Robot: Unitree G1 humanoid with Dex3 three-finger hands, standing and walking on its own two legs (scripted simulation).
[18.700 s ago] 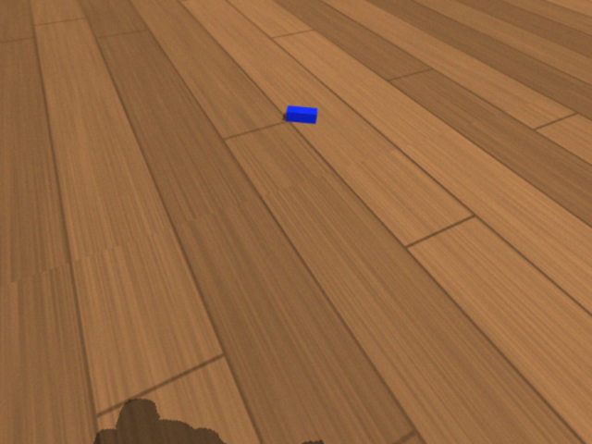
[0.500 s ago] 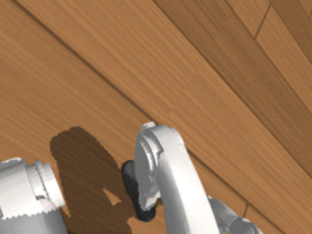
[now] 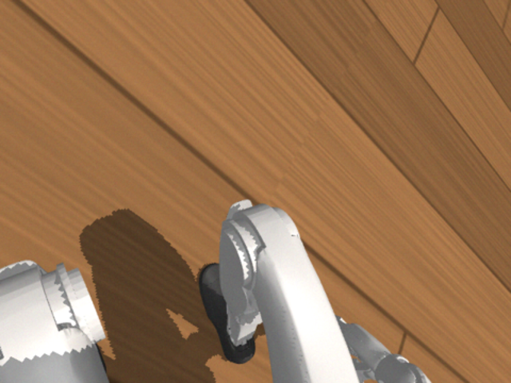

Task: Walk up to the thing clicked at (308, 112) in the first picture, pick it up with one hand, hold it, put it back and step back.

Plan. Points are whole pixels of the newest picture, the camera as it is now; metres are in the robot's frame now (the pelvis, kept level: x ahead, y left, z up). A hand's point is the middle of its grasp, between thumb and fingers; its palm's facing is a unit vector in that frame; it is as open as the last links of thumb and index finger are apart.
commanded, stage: settle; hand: left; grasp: from above
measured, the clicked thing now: out of the picture +0.44 +0.37 -0.26
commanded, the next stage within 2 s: lift in 0.84 s
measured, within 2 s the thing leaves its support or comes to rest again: leaves its support in 0.30 s
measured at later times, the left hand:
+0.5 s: hand out of the picture +0.42 +0.38 -0.17, palm faces -0.40 -0.10 -0.91, open 10.0 cm
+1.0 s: hand out of the picture +0.42 +0.37 -0.11, palm faces -0.44 -0.09 -0.89, open 10.0 cm
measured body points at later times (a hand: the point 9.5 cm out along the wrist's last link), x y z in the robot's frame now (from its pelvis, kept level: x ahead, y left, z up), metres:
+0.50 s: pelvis +0.00 +0.00 +0.01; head +0.24 +0.13 +0.37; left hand +0.44 +0.38 -0.12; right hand +0.12 -0.26 -0.07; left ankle +0.06 +0.13 -0.26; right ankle +0.11 -0.13 -0.26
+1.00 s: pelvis -0.01 -0.01 +0.04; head +0.21 +0.10 +0.41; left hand +0.43 +0.38 -0.05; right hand +0.09 -0.28 -0.05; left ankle +0.06 +0.13 -0.26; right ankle +0.11 -0.13 -0.26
